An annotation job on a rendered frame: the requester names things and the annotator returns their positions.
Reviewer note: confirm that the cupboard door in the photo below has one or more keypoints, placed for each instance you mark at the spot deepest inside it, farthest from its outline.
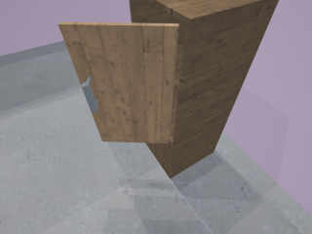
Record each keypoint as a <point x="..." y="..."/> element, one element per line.
<point x="133" y="68"/>

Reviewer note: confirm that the handle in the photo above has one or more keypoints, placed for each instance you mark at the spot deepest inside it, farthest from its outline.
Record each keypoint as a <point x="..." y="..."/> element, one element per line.
<point x="88" y="92"/>

